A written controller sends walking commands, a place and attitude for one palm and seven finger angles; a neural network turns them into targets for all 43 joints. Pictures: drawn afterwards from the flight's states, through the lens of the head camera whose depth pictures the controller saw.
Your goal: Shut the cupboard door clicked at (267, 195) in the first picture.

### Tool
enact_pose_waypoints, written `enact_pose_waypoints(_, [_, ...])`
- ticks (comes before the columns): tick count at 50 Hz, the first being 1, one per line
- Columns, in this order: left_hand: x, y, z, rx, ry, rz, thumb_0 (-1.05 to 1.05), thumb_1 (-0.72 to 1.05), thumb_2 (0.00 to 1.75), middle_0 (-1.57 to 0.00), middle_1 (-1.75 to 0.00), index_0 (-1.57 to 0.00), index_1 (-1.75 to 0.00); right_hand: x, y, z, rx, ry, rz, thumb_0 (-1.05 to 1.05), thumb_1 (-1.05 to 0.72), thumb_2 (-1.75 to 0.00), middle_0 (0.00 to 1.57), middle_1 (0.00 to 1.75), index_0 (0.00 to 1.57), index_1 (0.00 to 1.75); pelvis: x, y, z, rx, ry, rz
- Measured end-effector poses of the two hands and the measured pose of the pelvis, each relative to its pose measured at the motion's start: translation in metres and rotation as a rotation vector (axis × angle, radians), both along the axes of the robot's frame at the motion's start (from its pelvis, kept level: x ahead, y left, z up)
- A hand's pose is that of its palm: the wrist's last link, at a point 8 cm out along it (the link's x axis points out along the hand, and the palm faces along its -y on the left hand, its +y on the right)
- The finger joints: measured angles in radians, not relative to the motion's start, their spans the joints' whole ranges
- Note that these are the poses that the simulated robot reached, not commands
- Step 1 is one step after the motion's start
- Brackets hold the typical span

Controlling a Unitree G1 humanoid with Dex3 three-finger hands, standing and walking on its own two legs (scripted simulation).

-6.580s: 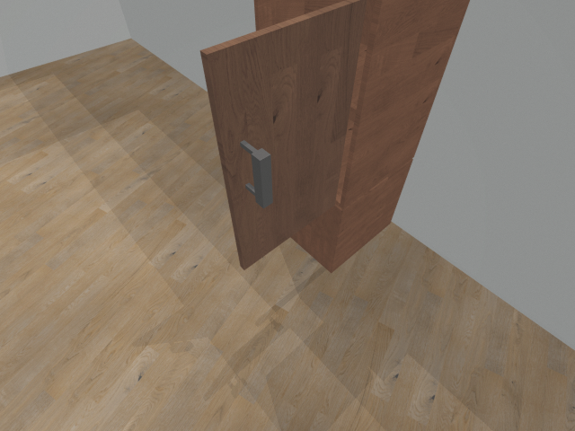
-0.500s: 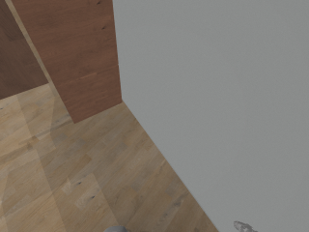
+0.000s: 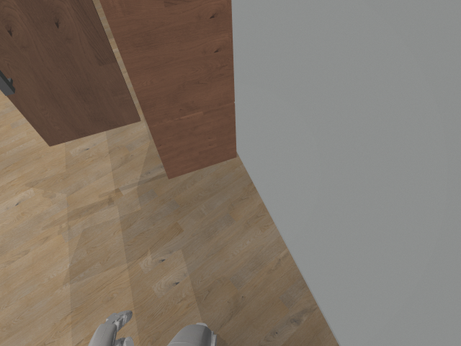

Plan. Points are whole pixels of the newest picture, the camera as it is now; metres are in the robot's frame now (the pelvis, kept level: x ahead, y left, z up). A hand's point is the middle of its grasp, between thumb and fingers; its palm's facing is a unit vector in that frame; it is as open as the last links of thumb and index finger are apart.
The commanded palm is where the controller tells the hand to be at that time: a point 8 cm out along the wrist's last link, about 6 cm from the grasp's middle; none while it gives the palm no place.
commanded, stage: turn to face it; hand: left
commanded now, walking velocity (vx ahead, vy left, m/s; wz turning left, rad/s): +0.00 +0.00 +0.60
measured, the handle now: out of the picture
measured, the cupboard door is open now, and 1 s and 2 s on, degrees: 90 90 90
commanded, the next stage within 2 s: take the last steps up to it in 0.62 s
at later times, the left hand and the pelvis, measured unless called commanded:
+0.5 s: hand out of the picture +0.00 +0.25 -0.17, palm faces +0.30 -0.92 -0.25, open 7.4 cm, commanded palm none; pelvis +0.00 +0.03 +0.01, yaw +15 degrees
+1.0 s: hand out of the picture -0.04 +0.17 -0.15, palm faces +0.47 -0.85 -0.22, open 7.3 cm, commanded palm none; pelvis +0.03 +0.00 +0.02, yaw +25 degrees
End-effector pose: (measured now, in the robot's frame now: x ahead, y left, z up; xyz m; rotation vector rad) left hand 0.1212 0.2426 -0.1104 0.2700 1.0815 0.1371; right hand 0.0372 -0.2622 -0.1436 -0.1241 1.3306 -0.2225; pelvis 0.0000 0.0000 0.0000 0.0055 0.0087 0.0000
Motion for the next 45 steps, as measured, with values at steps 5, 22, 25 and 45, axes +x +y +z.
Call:
enact_pose_waypoints(5, [-0.036,-0.009,-0.004,-0.037,0.054,0.084,0.01,0.91,0.90,-0.20,-0.30,-0.20,-0.30,0.026,-0.004,0.010,-0.003,-0.004,0.078,0.00,-0.91,-0.90,0.20,0.30,0.20,0.30,0.002,-0.005,0.007,0.017,-0.008,0.079])
enact_pose_waypoints(22, [-0.149,0.051,-0.033,-0.073,0.233,0.388,0.01,0.91,0.90,-0.20,-0.29,-0.20,-0.30,0.138,0.073,0.036,-0.068,-0.180,0.407,0.00,-0.90,-0.90,0.20,0.30,0.20,0.30,0.003,0.026,0.003,-0.020,0.006,0.250])
enact_pose_waypoints(25, [-0.144,0.053,-0.024,-0.065,0.201,0.397,0.01,0.91,0.90,-0.20,-0.29,-0.20,-0.30,0.134,0.078,0.036,-0.047,-0.165,0.420,0.00,-0.90,-0.90,0.21,0.30,0.20,0.30,0.003,0.025,0.008,-0.025,0.004,0.264])
enact_pose_waypoints(45, [-0.146,-0.027,-0.004,-0.079,0.124,0.494,0.01,0.92,0.90,-0.20,-0.30,-0.20,-0.30,0.108,0.031,0.008,0.032,0.039,0.428,0.00,-0.91,-0.90,0.20,0.30,0.20,0.30,0.023,-0.015,0.012,0.021,-0.005,0.389])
